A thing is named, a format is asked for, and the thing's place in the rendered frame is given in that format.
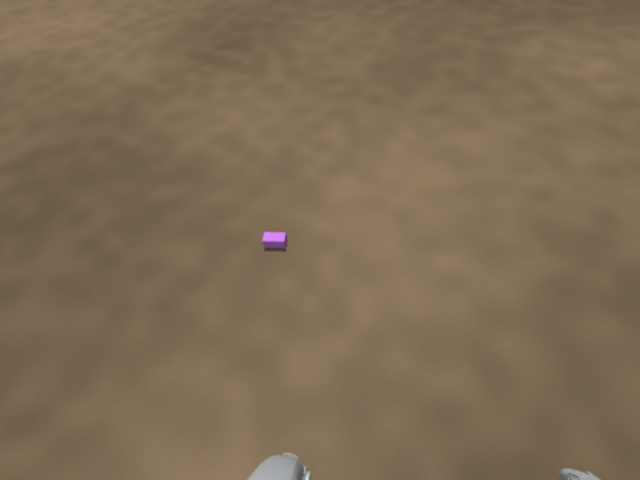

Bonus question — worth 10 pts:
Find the small box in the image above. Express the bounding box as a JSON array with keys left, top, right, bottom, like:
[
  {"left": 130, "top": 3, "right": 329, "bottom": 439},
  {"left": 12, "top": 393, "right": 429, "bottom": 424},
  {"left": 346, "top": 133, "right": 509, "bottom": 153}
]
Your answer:
[{"left": 262, "top": 232, "right": 287, "bottom": 248}]

